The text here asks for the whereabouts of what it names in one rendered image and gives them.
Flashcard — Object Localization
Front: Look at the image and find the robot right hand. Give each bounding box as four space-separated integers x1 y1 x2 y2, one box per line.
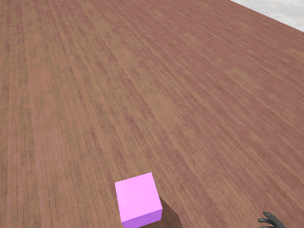
257 211 286 228

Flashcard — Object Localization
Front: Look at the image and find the carton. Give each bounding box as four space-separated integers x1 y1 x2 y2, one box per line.
115 172 162 228

